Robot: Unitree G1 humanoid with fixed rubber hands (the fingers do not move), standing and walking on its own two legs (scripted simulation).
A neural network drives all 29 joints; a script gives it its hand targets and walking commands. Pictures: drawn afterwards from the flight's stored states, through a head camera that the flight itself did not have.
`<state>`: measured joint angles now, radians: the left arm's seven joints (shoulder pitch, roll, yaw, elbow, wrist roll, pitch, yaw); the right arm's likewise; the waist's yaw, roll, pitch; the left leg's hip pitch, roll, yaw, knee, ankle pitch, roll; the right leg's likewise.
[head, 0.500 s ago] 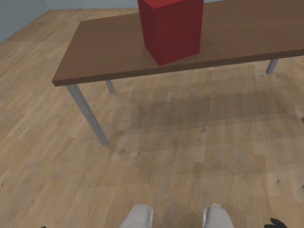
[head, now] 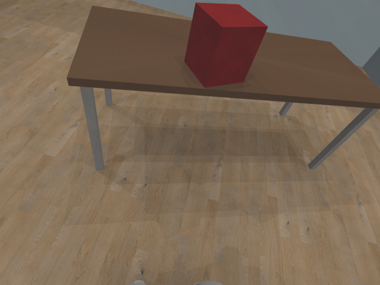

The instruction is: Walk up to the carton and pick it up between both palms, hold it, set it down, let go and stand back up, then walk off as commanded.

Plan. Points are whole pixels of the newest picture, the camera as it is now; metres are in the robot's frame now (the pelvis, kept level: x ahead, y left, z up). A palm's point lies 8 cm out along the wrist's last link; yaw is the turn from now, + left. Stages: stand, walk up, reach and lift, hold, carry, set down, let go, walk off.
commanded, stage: walk off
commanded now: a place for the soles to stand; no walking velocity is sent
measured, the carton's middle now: (221, 45) +1.00 -0.17 +0.03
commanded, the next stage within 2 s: stand in 1.60 s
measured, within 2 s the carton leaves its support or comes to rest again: neither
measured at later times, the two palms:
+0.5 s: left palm out of the picture -0.01 +0.26 -0.10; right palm out of the picture +0.12 -0.39 -0.11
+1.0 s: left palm out of the picture +0.18 +0.26 -0.15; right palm (338, 268) +0.19 -0.37 -0.07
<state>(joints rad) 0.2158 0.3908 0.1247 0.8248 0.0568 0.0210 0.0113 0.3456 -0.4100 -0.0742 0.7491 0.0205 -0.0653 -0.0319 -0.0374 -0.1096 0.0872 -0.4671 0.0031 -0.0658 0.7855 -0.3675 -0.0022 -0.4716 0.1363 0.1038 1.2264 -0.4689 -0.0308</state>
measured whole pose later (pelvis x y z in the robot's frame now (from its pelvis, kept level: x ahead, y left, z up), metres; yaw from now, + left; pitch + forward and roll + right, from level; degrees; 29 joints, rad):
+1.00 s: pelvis +0.08 -0.05 -0.03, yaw -1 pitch -1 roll -1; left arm 0.19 0.41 0.09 0.83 0.06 -0.04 -0.01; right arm 0.25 -0.40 -0.07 0.75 0.02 -0.06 -0.03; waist 0.04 -0.09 0.09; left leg -0.42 -0.02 -0.06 0.95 -0.51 0.01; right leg -0.33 -0.03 0.05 0.88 -0.57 0.00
